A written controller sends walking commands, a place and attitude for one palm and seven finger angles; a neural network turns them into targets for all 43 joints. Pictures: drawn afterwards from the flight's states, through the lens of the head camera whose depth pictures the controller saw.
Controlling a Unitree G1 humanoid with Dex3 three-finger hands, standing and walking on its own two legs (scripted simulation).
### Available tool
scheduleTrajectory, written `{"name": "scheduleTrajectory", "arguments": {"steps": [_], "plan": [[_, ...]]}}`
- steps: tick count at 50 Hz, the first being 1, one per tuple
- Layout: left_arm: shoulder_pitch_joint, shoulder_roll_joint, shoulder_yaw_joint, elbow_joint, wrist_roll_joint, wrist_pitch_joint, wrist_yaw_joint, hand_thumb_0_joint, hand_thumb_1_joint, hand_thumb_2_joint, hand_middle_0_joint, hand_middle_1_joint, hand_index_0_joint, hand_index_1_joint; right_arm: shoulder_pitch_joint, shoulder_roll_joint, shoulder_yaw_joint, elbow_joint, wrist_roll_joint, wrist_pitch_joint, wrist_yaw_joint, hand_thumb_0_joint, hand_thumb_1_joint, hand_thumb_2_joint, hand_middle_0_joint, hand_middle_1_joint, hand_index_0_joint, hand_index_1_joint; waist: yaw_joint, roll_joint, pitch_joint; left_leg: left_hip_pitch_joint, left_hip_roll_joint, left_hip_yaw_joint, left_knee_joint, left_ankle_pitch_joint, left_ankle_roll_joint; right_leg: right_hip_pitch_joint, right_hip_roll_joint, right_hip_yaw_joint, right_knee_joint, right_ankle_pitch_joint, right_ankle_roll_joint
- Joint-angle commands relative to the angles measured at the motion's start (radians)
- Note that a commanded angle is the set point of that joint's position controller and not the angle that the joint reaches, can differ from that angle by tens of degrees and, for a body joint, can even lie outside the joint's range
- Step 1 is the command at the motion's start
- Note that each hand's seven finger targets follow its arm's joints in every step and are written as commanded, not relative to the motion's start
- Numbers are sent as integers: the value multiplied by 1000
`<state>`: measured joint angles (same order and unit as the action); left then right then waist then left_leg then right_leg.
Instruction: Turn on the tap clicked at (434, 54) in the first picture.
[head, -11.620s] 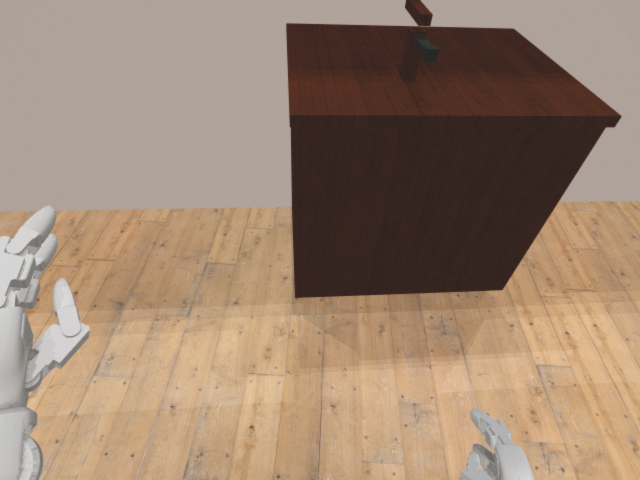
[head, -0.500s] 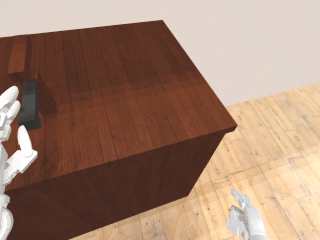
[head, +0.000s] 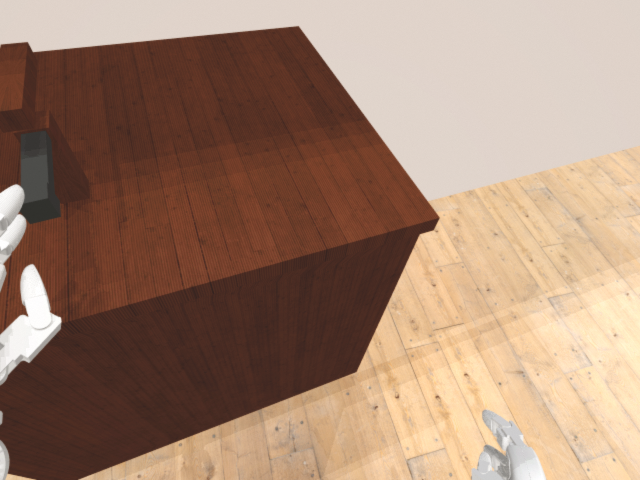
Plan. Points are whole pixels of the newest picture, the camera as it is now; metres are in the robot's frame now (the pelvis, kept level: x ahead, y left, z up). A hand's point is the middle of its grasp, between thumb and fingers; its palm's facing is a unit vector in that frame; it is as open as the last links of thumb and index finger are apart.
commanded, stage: come to a stop and stand still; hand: left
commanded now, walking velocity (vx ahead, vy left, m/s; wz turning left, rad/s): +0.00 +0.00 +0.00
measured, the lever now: (38, 203) +0.34 +0.32 +0.16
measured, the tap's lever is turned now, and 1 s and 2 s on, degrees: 3 1 5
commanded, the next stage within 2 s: look again from close up in 0.94 s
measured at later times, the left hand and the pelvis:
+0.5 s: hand (17, 267) +0.24 +0.27 +0.19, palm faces +0.47 -0.80 -0.37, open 7.4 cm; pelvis +0.01 +0.01 +0.00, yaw +1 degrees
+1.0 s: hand (45, 299) +0.23 +0.26 +0.17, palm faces +0.42 -0.83 -0.36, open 7.4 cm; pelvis +0.02 +0.00 +0.01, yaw +1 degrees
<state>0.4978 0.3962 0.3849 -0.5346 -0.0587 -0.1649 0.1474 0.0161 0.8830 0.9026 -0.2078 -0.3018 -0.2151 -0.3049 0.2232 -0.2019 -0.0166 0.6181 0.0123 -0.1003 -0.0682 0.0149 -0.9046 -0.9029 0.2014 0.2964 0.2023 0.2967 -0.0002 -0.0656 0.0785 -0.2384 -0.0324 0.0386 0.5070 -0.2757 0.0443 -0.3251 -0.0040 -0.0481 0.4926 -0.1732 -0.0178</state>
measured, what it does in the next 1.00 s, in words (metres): stands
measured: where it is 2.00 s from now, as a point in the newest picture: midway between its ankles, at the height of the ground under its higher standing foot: outside the picture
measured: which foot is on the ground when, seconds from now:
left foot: down 0.00-1.00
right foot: down 0.00-1.00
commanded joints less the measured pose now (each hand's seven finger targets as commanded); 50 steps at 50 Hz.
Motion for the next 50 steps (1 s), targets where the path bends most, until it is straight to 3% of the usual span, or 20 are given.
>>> {"name": "scheduleTrajectory", "arguments": {"steps": [1,5,8,13,14,15,16,17,18,20,21,22,23,27,28,29,30,34,40,50], "plan": [[-98,150,90,-271,21,-86,15,0,900,900,-200,-300,-200,-300,-113,-119,-25,-172,-4,-77,5,0,-900,-900,200,300,200,300,25,264,-168,-42,203,-196,-172,287,13,210,-39,39,17,-45,5],[-70,118,74,-184,21,-76,10,0,900,900,-200,-300,-200,-300,-81,-131,-34,-164,4,-81,20,0,-900,-900,200,300,200,300,18,116,-141,-136,133,-145,-150,18,-3,292,-60,71,-69,20,-8],[-71,98,63,-103,22,-68,4,0,900,900,-200,-300,-200,-300,-72,-131,-33,-164,3,-69,24,0,-900,-900,200,300,200,300,13,60,-61,-154,95,-139,-155,-179,1,189,-73,136,-174,-213,-16],[-166,90,37,-83,31,-64,0,0,900,900,-200,-300,-200,-300,-78,-123,-21,-164,2,-58,20,0,-900,-900,200,300,200,300,11,86,-34,-139,96,-148,-194,-206,10,160,-54,131,-196,-259,-5],[-1064,869,241,-408,37,-222,25,0,900,900,-200,-300,-200,-300,44,-155,233,-356,40,-25,-56,0,-900,-900,200,300,200,300,-64,310,32,-350,91,-180,-195,-117,7,253,25,70,-25,-125,52],[-717,388,304,42,61,-175,5,0,900,900,-200,-300,-200,-300,-6,-46,52,-242,45,-90,-25,0,-900,-900,200,300,200,300,37,217,-144,-161,200,-177,-164,-138,12,102,-45,44,39,-252,30],[-610,299,182,56,36,-159,-3,0,900,900,-200,-300,-200,-300,-46,-94,56,-197,1,-97,15,0,-900,-900,200,300,200,300,21,178,-103,-146,146,-140,-201,-66,-13,132,-14,3,-7,-227,21],[-545,322,184,125,32,-154,-1,0,900,900,-200,-300,-200,-300,-50,-161,23,-195,-13,-94,26,0,-900,-900,200,300,200,300,48,230,-142,-115,111,-99,-162,-26,-26,161,-12,38,-41,-116,4],[-481,265,132,110,20,-164,-20,0,900,900,-200,-300,-200,-300,-13,-156,8,-204,-19,-102,37,0,-900,-900,200,300,200,300,37,198,-186,-91,84,-85,-100,38,-38,179,-36,84,-69,-10,-12],[-298,138,28,58,7,-161,-49,0,900,900,-200,-300,-200,-300,-19,-148,9,-213,-15,-107,71,0,-900,-900,200,300,200,300,38,193,-239,-41,76,-69,-89,147,-50,208,-56,94,-56,113,-20],[-241,115,-1,14,3,-160,-53,0,900,900,-200,-300,-200,-300,-47,-157,9,-213,-12,-111,83,0,-900,-900,200,300,200,300,43,211,-205,-76,83,-66,-129,74,-49,211,-52,83,-65,70,-14],[-173,77,-13,-6,1,-156,-55,0,900,900,-200,-300,-200,-300,-50,-154,4,-214,-6,-114,91,0,-900,-900,200,300,200,300,42,137,-179,-91,89,-69,-134,30,-38,208,-43,83,-76,41,-7],[-128,66,-16,-37,3,-152,-56,0,900,900,-200,-300,-200,-300,-59,-155,2,-212,-3,-115,95,0,-900,-900,200,300,200,300,41,92,-176,-79,91,-69,-131,36,-35,200,-40,91,-87,36,-6],[-114,172,128,-39,10,-133,-32,0,900,900,-200,-300,-200,-300,-104,-155,-4,-200,-14,-92,69,0,-900,-900,200,300,200,300,35,-37,-191,-45,94,-79,-126,123,-35,213,-41,105,-102,98,-1],[-125,178,142,-40,8,-131,-33,0,900,900,-200,-300,-200,-300,-110,-151,-3,-202,-16,-85,61,0,-900,-900,200,300,200,300,31,-33,-183,-38,90,-82,-125,129,-34,205,-41,109,-106,96,-2],[-171,261,207,-83,10,-132,-21,0,900,900,-200,-300,-200,-300,-120,-158,-2,-196,-19,-73,52,0,-900,-900,200,300,200,300,29,16,-200,-23,89,-84,-128,137,-34,211,-38,117,-95,104,-6],[-159,203,172,-52,3,-130,-25,0,900,900,-200,-300,-200,-300,-117,-141,1,-202,-21,-67,42,0,-900,-900,200,300,200,300,25,41,-195,-27,90,-83,-130,159,-30,223,-46,104,-90,130,-7],[-215,212,155,-116,2,-126,-22,0,900,900,-200,-300,-200,-300,-118,-142,1,-204,-19,-69,35,0,-900,-900,200,300,200,300,27,200,-233,34,79,-66,-94,298,-36,243,-49,101,-63,264,-15],[-129,135,105,-126,0,-112,-24,0,900,900,-200,-300,-200,-300,-109,-144,-5,-202,-15,-61,39,0,-900,-900,200,300,200,300,23,118,-262,67,81,-72,-70,385,-42,281,-53,81,-64,362,-15],[-145,83,48,-81,2,-86,-20,0,900,900,-200,-300,-200,-300,-126,-135,-1,-200,-17,-46,31,0,-900,-900,200,300,200,300,21,92,-177,18,89,-72,-139,171,-29,230,-47,87,-124,169,0]]}}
